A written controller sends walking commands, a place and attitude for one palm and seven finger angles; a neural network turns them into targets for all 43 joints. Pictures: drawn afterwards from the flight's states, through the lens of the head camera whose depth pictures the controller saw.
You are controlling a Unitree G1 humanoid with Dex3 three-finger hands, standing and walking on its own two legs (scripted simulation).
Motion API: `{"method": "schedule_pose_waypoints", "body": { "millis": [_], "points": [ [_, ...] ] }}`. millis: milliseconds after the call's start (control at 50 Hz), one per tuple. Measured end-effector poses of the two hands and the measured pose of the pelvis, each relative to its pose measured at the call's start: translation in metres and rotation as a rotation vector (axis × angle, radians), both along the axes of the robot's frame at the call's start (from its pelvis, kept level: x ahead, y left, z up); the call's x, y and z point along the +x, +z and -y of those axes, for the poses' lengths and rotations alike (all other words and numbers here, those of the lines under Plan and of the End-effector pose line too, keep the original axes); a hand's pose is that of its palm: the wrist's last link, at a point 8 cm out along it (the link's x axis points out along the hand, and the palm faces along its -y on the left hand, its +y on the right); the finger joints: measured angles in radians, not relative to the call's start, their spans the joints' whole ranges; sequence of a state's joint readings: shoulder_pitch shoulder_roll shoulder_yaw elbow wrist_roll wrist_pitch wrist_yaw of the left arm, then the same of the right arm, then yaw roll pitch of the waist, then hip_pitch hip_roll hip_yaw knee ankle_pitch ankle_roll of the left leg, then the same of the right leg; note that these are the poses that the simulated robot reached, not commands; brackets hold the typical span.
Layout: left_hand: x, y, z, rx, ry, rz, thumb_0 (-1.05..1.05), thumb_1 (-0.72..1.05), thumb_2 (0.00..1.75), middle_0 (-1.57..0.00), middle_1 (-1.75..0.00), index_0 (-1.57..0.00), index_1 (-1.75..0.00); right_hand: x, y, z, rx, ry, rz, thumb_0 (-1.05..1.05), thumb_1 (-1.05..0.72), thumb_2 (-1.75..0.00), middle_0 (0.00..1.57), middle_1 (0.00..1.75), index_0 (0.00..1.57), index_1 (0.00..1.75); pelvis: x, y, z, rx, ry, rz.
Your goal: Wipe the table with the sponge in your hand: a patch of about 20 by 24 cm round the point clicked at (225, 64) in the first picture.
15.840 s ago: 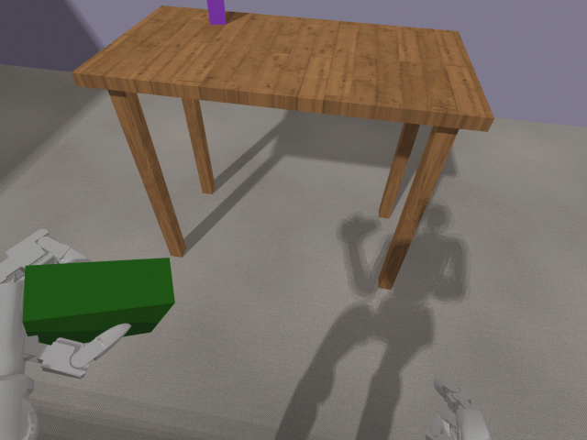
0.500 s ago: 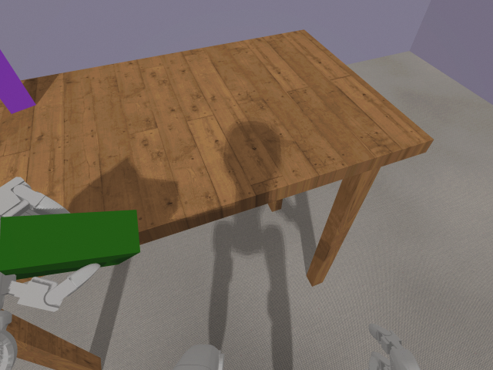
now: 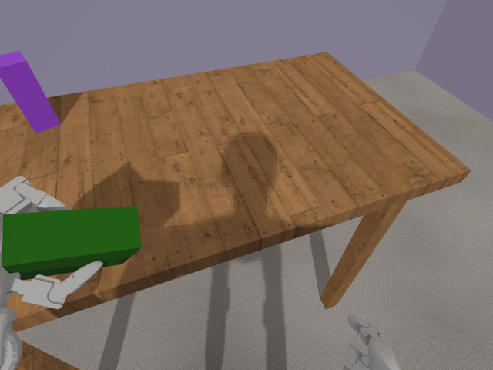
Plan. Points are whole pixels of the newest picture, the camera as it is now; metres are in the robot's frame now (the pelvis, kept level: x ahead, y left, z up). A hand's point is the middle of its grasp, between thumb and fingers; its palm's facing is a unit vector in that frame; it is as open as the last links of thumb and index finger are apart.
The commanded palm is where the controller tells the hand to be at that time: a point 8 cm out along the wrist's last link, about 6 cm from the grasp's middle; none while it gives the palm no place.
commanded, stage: come to a stop and stand still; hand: left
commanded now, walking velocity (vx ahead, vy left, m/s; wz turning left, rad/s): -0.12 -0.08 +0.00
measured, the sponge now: (94, 242) +0.22 +0.21 +0.16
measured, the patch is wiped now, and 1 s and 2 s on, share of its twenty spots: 0.00 0.00 0.00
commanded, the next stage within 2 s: look again from close up in 0.58 s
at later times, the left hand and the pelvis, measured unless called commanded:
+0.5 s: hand (59, 241) +0.22 +0.25 +0.17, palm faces +0.36 -0.84 -0.40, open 9.3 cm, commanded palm +0.15 +0.28 +0.18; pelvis -0.01 +0.00 +0.01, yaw -1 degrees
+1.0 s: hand (40, 229) +0.23 +0.28 +0.16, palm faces +0.36 -0.86 -0.37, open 9.3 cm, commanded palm +0.17 +0.32 +0.18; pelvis +0.01 +0.04 +0.01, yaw +0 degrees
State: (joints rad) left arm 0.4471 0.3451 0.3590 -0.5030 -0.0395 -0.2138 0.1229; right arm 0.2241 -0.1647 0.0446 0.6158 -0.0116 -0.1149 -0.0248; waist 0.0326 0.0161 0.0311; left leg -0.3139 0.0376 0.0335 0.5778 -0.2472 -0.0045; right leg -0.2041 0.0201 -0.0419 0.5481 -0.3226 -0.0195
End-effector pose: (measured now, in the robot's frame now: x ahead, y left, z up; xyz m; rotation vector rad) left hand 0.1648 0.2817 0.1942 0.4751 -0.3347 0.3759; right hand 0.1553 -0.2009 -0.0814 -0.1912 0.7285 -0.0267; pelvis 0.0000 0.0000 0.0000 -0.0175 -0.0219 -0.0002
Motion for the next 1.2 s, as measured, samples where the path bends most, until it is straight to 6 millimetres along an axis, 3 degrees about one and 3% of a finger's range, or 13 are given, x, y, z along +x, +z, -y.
{"method": "schedule_pose_waypoints", "body": {
  "millis": [120, 280, 320, 380, 420, 500, 580, 660, 780, 920, 1060, 1200],
  "points": [
    [0.022, -0.014, -0.018, -0.045, 0.031, -0.063, -0.01, -0.43, 1.03, -0.82, -1.36, -0.82, -1.36, 0.007, 0.012, 0.008, -0.043, -0.040, 0.015, 0.02, -0.90, -0.90, 0.20, 0.30, 0.20, 0.30, 0.001, 0.005, -0.005, 0.014, -0.012, -0.010],
    [0.017, -0.004, 0.009, -0.023, -0.053, -0.070, -0.01, -0.43, 1.03, -0.82, -1.36, -0.82, -1.36, 0.010, 0.025, 0.024, -0.058, -0.063, 0.064, 0.02, -0.90, -0.90, 0.20, 0.30, 0.20, 0.30, -0.002, 0.008, 0.004, -0.008, -0.011, -0.029],
    [0.021, 0.013, 0.001, 0.117, -0.066, -0.027, -0.01, -0.43, 1.03, -0.82, -1.36, -0.82, -1.36, 0.007, 0.024, 0.028, -0.085, -0.032, 0.052, 0.01, -0.90, -0.90, 0.20, 0.30, 0.20, 0.30, -0.005, 0.008, 0.008, -0.011, -0.001, -0.032],
    [0.028, 0.021, -0.024, 0.122, -0.005, 0.024, -0.01, -0.43, 1.03, -0.82, -1.36, -0.82, -1.37, 0.001, 0.021, 0.034, -0.081, -0.020, 0.029, 0.01, -0.90, -0.90, 0.20, 0.30, 0.20, 0.30, -0.011, 0.008, 0.010, -0.003, -0.012, -0.030],
    [0.026, 0.015, -0.026, 0.073, 0.022, 0.005, -0.01, -0.42, 1.03, -0.82, -1.37, -0.81, -1.37, -0.004, 0.022, 0.038, -0.066, -0.039, 0.043, 0.02, -0.90, -0.90, 0.20, 0.30, 0.20, 0.30, -0.013, 0.008, 0.007, 0.001, -0.020, -0.023],
    [0.013, -0.011, -0.006, -0.011, -0.038, -0.087, -0.01, -0.42, 1.03, -0.81, -1.38, -0.80, -1.38, -0.014, 0.024, 0.041, -0.068, -0.081, 0.060, 0.02, -0.90, -0.90, 0.20, 0.30, 0.20, 0.30, -0.013, 0.007, -0.001, -0.002, -0.025, -0.015],
    [0.004, -0.030, 0.002, -0.076, -0.090, -0.124, -0.01, -0.42, 1.03, -0.81, -1.38, -0.80, -1.38, -0.020, 0.026, 0.035, -0.105, -0.091, 0.038, 0.02, -0.90, -0.90, 0.20, 0.30, 0.20, 0.30, -0.010, 0.007, -0.007, -0.008, -0.014, -0.007],
    [0.007, -0.022, -0.014, -0.063, -0.069, -0.060, -0.01, -0.42, 1.03, -0.81, -1.37, -0.81, -1.38, -0.018, 0.027, 0.021, -0.121, -0.068, 0.017, 0.02, -0.90, -0.90, 0.20, 0.30, 0.20, 0.30, -0.008, 0.008, -0.012, -0.011, -0.005, 0.000],
    [0.019, -0.012, -0.040, -0.040, -0.003, -0.010, -0.01, -0.42, 1.03, -0.81, -1.38, -0.81, -1.38, -0.001, 0.030, -0.006, -0.080, -0.027, 0.043, 0.02, -0.90, -0.90, 0.20, 0.30, 0.20, 0.30, -0.003, 0.010, -0.023, -0.014, -0.006, -0.005],
    [0.028, -0.018, -0.038, -0.053, -0.043, -0.055, -0.01, -0.42, 1.03, -0.81, -1.38, -0.80, -1.38, 0.021, 0.033, -0.028, -0.052, 0.005, 0.069, 0.02, -0.90, -0.90, 0.20, 0.30, 0.20, 0.30, 0.005, 0.010, -0.033, -0.011, -0.007, -0.015],
    [0.027, -0.013, -0.045, -0.026, -0.039, -0.050, -0.01, -0.42, 1.03, -0.81, -1.38, -0.81, -1.38, 0.032, 0.034, -0.033, -0.053, 0.016, 0.072, 0.02, -0.90, -0.90, 0.21, 0.30, 0.20, 0.30, 0.008, 0.009, -0.037, -0.012, -0.002, -0.012],
    [0.023, -0.011, -0.046, -0.039, -0.006, -0.048, -0.01, -0.42, 1.03, -0.81, -1.38, -0.81, -1.38, 0.031, 0.033, -0.027, -0.057, 0.008, 0.059, 0.02, -0.90, -0.90, 0.20, 0.30, 0.20, 0.30, 0.008, 0.010, -0.036, -0.013, 0.001, -0.008]
  ]
}}
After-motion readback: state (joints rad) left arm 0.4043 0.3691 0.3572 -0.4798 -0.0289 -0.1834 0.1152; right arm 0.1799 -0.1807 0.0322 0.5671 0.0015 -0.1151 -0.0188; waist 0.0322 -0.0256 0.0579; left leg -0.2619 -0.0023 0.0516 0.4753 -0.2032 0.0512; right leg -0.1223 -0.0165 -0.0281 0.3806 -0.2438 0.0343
